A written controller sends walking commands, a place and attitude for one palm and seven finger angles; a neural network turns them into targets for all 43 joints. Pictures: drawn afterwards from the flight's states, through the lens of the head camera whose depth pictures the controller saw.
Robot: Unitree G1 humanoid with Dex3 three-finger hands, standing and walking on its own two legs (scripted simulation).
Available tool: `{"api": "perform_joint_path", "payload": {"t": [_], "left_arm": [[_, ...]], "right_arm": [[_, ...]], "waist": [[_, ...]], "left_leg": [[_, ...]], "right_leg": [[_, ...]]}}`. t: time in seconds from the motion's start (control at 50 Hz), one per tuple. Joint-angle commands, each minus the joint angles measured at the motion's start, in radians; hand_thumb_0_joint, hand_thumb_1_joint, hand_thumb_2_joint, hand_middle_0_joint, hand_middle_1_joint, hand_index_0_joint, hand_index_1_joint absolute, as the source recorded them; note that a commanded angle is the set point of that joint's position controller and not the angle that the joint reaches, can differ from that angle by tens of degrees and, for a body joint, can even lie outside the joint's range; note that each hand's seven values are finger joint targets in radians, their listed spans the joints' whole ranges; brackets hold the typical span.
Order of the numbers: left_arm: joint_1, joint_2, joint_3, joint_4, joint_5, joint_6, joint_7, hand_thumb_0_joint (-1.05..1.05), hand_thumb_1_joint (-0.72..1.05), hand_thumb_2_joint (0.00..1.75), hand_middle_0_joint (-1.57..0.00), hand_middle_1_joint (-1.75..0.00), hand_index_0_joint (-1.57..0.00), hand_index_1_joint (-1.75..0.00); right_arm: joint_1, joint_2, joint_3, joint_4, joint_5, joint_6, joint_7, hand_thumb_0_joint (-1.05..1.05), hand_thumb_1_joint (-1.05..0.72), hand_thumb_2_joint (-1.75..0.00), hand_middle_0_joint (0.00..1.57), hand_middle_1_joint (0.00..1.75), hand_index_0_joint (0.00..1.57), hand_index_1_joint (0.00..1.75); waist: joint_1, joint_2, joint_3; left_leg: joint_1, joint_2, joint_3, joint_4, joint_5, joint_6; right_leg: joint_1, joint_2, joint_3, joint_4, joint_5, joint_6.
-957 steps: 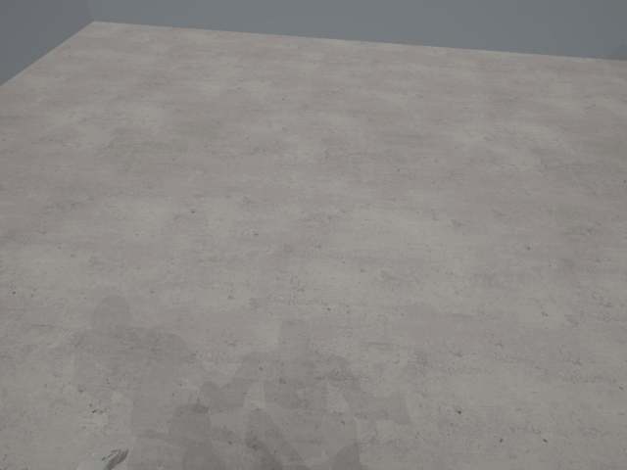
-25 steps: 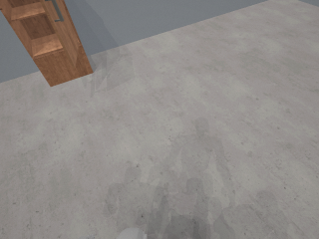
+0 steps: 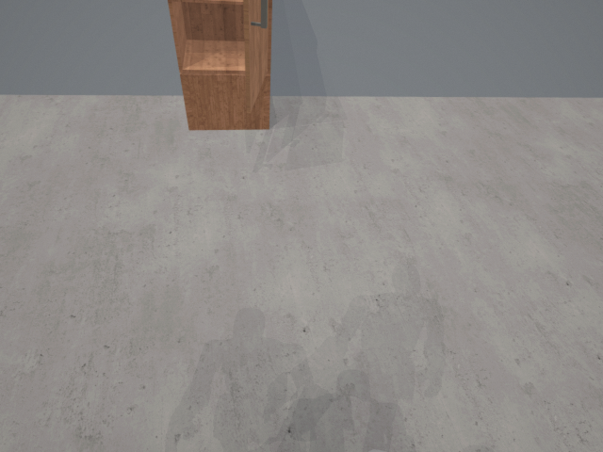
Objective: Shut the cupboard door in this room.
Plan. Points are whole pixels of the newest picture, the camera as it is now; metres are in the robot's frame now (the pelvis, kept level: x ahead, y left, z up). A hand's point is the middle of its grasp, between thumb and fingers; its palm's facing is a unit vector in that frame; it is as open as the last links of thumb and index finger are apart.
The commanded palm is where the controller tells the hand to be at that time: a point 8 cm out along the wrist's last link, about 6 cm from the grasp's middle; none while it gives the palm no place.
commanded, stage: turn or walk to find it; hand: left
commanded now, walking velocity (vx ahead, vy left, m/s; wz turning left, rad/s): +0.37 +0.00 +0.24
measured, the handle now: (258, 5) +1.55 +0.28 +0.02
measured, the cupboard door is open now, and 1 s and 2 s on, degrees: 75 75 75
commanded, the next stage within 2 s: stand and wait in 0.88 s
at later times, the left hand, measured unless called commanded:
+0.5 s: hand (224, 360) +0.30 +0.15 -0.17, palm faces +0.13 -0.97 -0.21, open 7.3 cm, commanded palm none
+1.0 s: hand (205, 328) +0.36 +0.20 -0.19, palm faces +0.22 -0.97 -0.13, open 7.4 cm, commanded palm none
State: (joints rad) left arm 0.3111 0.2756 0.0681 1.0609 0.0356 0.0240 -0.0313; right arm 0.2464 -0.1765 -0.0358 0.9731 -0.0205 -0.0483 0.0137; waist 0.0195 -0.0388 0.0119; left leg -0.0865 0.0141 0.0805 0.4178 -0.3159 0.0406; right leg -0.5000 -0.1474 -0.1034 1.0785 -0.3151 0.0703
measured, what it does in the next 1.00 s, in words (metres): walks ahead: right foot, then left foot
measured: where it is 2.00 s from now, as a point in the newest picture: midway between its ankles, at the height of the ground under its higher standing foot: (280, 359)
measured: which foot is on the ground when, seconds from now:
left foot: down 0.00-0.34, up 0.36-0.84, down 0.86-1.00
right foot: up 0.00-0.32, down 0.34-0.86, up 0.88-1.00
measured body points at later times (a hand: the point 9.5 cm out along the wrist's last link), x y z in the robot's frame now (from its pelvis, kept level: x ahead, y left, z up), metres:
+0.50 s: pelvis +0.23 -0.04 -0.01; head +0.26 -0.05 +0.43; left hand +0.29 +0.20 -0.15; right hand +0.21 -0.27 -0.18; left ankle +0.13 +0.09 -0.63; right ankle +0.29 -0.11 -0.74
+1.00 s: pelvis +0.44 +0.05 -0.01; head +0.47 +0.07 +0.44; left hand +0.35 +0.25 -0.17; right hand +0.58 -0.15 -0.15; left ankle +0.46 +0.14 -0.74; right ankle +0.39 -0.09 -0.65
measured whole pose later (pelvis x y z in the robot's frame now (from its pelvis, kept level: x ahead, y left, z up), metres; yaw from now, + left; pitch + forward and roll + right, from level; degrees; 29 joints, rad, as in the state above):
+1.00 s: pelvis +0.44 +0.05 -0.01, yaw +8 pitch -2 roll -1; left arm 0.35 0.14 0.03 1.15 0.02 -0.03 0.00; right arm 0.12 -0.13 -0.05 1.00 -0.01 -0.09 0.00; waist 0.03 -0.02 0.09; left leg -0.28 0.05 0.17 0.55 -0.25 0.05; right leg -0.38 -0.10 -0.08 1.16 -0.45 0.01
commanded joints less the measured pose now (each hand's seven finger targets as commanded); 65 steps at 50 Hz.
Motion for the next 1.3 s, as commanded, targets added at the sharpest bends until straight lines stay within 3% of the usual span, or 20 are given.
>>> {"api": "perform_joint_path", "payload": {"t": [0.0,0.16,0.22,0.26,0.3,0.32,0.34,0.4,0.5,0.72,0.76,0.8,0.82,0.86,0.88,0.94,1.0,1.16,1.24,1.28], "left_arm": [[-0.089,0.025,-0.003,-0.102,-0.008,-0.043,-0.002,0.00,0.90,0.90,-0.20,-0.30,-0.20,-0.30],[-0.303,-0.014,-0.019,-0.181,-0.019,-0.053,-0.003,0.00,0.90,0.90,-0.20,-0.30,-0.20,-0.30],[-0.335,-0.026,-0.024,-0.196,-0.026,-0.068,-0.003,0.00,0.90,0.90,-0.20,-0.30,-0.20,-0.30],[-0.208,-0.011,-0.019,-0.162,-0.025,-0.077,0.004,0.00,0.90,0.90,-0.20,-0.30,-0.20,-0.30],[0.094,0.049,0.005,-0.065,-0.014,-0.097,0.012,0.00,0.90,0.90,-0.20,-0.30,-0.20,-0.30],[0.246,0.160,0.034,-0.019,0.003,-0.107,0.028,0.00,0.90,0.90,-0.20,-0.30,-0.20,-0.30],[0.268,0.226,0.041,0.004,-0.016,-0.103,0.037,0.00,0.90,0.90,-0.20,-0.30,-0.20,-0.30],[0.021,0.076,0.014,-0.043,-0.024,-0.103,0.039,0.00,0.90,0.90,-0.20,-0.30,-0.20,-0.30],[-0.058,-0.020,-0.015,-0.035,-0.014,-0.114,0.037,0.00,0.90,0.90,-0.20,-0.30,-0.20,-0.30],[0.138,0.014,-0.014,0.044,-0.015,-0.121,0.043,0.00,0.90,0.90,-0.20,-0.30,-0.20,-0.30],[0.135,0.030,-0.006,0.046,-0.012,-0.113,0.045,0.00,0.90,0.90,-0.20,-0.30,-0.20,-0.30],[0.116,0.036,-0.006,0.048,-0.018,-0.108,0.044,0.00,0.90,0.90,-0.20,-0.30,-0.20,-0.30],[0.104,0.026,-0.009,0.042,-0.024,-0.107,0.043,0.00,0.90,0.90,-0.20,-0.30,-0.20,-0.30],[0.103,-0.040,-0.028,-0.009,-0.029,-0.112,0.030,0.00,0.90,0.90,-0.20,-0.30,-0.20,-0.30],[0.043,-0.026,-0.026,-0.023,-0.025,-0.106,0.040,0.00,0.90,0.90,-0.20,-0.30,-0.20,-0.30],[-0.011,-0.054,-0.021,-0.002,-0.021,-0.090,0.033,0.00,0.90,0.90,-0.20,-0.30,-0.20,-0.30],[0.061,-0.109,-0.023,0.018,-0.017,-0.057,0.038,0.00,0.90,0.90,-0.20,-0.30,-0.20,-0.30],[-0.042,-0.094,-0.027,-0.034,-0.017,-0.027,0.043,0.00,0.90,0.90,-0.20,-0.30,-0.20,-0.30],[0.017,-0.047,-0.028,-0.008,-0.017,-0.050,0.047,0.00,0.90,0.90,-0.20,-0.30,-0.20,-0.30],[0.057,0.056,-0.020,0.012,-0.012,-0.074,0.057,0.00,0.90,0.90,-0.20,-0.30,-0.20,-0.30]], "right_arm": [[0.106,-0.163,-0.033,0.018,0.014,-0.024,-0.022,0.00,-0.90,-0.90,0.20,0.30,0.20,0.30],[0.246,-0.116,-0.029,0.102,0.007,-0.039,-0.043,0.00,-0.90,-0.90,0.20,0.30,0.20,0.30],[0.252,-0.135,-0.032,0.120,0.001,-0.038,-0.048,0.00,-0.90,-0.90,0.20,0.30,0.20,0.30],[0.238,-0.152,-0.037,0.132,0.005,-0.037,-0.049,0.00,-0.90,-0.90,0.20,0.30,0.20,0.30],[0.212,-0.166,-0.045,0.127,0.014,-0.037,-0.043,0.00,-0.90,-0.90,0.20,0.30,0.20,0.30],[0.262,-0.109,-0.038,0.117,0.024,-0.037,-0.029,0.00,-0.90,-0.90,0.20,0.30,0.20,0.30],[0.299,-0.073,-0.027,0.088,0.028,-0.033,-0.031,0.00,-0.90,-0.90,0.20,0.30,0.20,0.30],[0.120,-0.043,-0.031,0.074,0.014,-0.015,-0.015,0.00,-0.90,-0.90,0.20,0.30,0.20,0.30],[0.195,0.006,-0.027,0.096,-0.010,0.039,-0.003,0.00,-0.90,-0.90,0.20,0.30,0.20,0.30],[-0.185,-0.006,-0.012,-0.031,-0.005,0.007,0.023,0.00,-0.90,-0.90,0.20,0.30,0.20,0.30],[-0.174,-0.019,-0.016,-0.033,-0.004,-0.004,0.022,0.00,-0.90,-0.90,0.20,0.30,0.20,0.30],[-0.065,-0.051,-0.027,0.003,-0.009,-0.013,0.012,0.00,-0.90,-0.90,0.20,0.30,0.20,0.30],[0.071,-0.100,-0.040,0.041,-0.013,-0.020,0.005,0.00,-0.90,-0.90,0.20,0.30,0.20,0.30],[0.300,-0.276,-0.082,0.100,-0.011,-0.020,-0.014,0.00,-0.90,-0.90,0.20,0.30,0.20,0.30],[0.265,-0.247,-0.074,0.107,-0.004,-0.011,-0.021,0.00,-0.90,-0.90,0.20,0.30,0.20,0.30],[0.079,-0.119,-0.035,0.067,0.000,-0.025,-0.030,0.00,-0.90,-0.90,0.20,0.30,0.20,0.30],[0.054,-0.075,-0.015,0.077,0.005,-0.037,-0.035,0.00,-0.90,-0.90,0.20,0.30,0.20,0.30],[0.041,-0.089,-0.022,0.076,-0.003,-0.017,-0.041,0.00,-0.90,-0.90,0.20,0.30,0.20,0.30],[0.062,-0.089,-0.024,0.103,0.000,0.004,-0.043,0.00,-0.90,-0.90,0.20,0.30,0.20,0.30],[0.130,-0.008,-0.009,0.104,0.010,0.009,-0.037,0.00,-0.90,-0.90,0.20,0.30,0.20,0.30]], "waist": [[-0.027,0.151,0.112],[-0.074,0.143,0.152],[-0.076,0.169,0.114],[-0.015,0.166,0.049],[0.118,0.088,-0.109],[0.158,-0.147,-0.260],[0.105,-0.235,-0.311],[0.046,0.009,0.027],[-0.063,-0.090,0.064],[0.041,-0.042,0.092],[0.033,-0.053,0.069],[-0.032,-0.029,0.013],[-0.094,0.029,-0.067],[-0.159,0.362,-0.215],[-0.148,0.249,-0.156],[-0.061,0.091,0.024],[-0.006,0.161,0.013],[-0.002,0.191,0.033],[0.029,0.104,0.000],[0.007,-0.173,-0.065]], "left_leg": [[0.059,0.214,-0.181,-0.238,0.323,0.092],[0.162,0.220,-0.196,-0.209,0.567,0.121],[0.175,0.221,-0.181,-0.147,0.730,0.114],[0.156,0.214,-0.171,-0.015,0.967,0.098],[-0.005,0.148,-0.135,0.323,0.862,0.044],[-0.267,0.016,-0.073,0.664,0.362,0.005],[-0.438,-0.086,-0.125,0.959,-0.228,-0.008],[-0.501,0.069,-0.164,1.015,-0.033,0.013],[-0.415,0.103,-0.103,0.829,0.109,-0.041],[-0.496,0.105,0.011,0.271,0.151,-0.064],[-0.413,0.089,0.027,0.198,0.108,-0.046],[-0.189,0.033,0.073,0.106,0.139,-0.030],[0.040,0.047,0.041,0.055,0.178,-0.009],[0.405,0.439,-0.489,-0.057,0.337,0.164],[0.336,0.450,-0.437,-0.077,0.364,0.189],[0.022,0.369,-0.230,-0.117,0.530,0.134],[-0.104,0.275,-0.068,-0.144,0.642,0.086],[-0.088,0.244,-0.006,-0.099,0.687,0.089],[-0.085,0.206,-0.016,0.059,0.474,0.019],[-0.245,0.067,0.035,0.232,-0.045,-0.062]], "right_leg": [[-0.220,-0.011,0.020,0.053,0.114,0.018],[-0.292,0.003,0.007,-0.167,0.161,0.004],[-0.133,0.041,-0.017,-0.374,0.115,-0.039],[0.071,0.100,-0.047,-0.437,0.108,-0.070],[0.499,0.096,-0.020,-0.535,0.233,-0.101],[0.795,-0.174,0.295,-0.566,0.307,-0.175],[0.825,-0.378,0.645,-0.693,0.446,-0.265],[0.379,-0.276,0.460,-0.822,0.009,-0.230],[0.136,-0.136,0.116,-0.896,0.001,-0.148],[0.473,-0.154,0.064,-0.840,0.406,-0.203],[0.499,-0.169,0.060,-0.788,0.429,-0.201],[0.439,-0.136,0.009,-0.624,0.545,-0.174],[0.339,-0.085,-0.042,-0.423,0.544,-0.140],[-0.097,0.107,-0.048,0.094,-0.259,-0.068],[-0.151,0.064,0.032,0.183,-0.260,-0.081],[-0.101,-0.011,0.073,0.152,-0.115,-0.058],[0.023,0.007,0.052,0.064,-0.019,-0.038],[0.117,0.040,0.016,-0.309,0.099,-0.025],[0.315,0.045,0.008,-0.617,0.271,-0.029],[0.499,-0.190,0.259,-0.660,0.783,-0.118]]}}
